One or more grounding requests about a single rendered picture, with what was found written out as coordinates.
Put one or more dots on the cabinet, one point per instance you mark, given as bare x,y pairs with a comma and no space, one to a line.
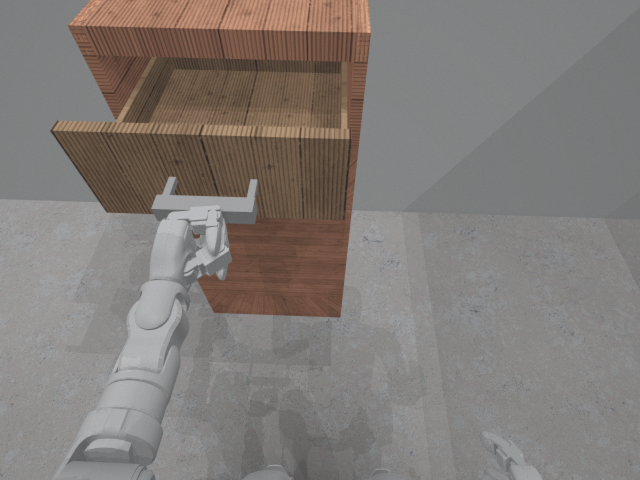
280,266

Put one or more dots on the left robot shin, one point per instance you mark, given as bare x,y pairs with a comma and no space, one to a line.
276,467

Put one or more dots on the robot left forearm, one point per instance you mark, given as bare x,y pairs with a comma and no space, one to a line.
126,426

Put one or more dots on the robot right hand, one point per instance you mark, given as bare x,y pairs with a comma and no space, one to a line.
510,459

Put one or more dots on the handle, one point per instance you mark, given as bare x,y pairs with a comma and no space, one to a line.
236,210

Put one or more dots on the drawer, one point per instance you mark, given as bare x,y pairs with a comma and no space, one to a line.
214,124

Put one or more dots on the robot left hand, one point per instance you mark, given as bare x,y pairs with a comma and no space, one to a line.
174,245

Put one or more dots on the robot shin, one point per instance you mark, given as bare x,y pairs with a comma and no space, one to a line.
378,471
276,467

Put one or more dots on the right robot shin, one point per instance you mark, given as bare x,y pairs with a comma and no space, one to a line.
378,471

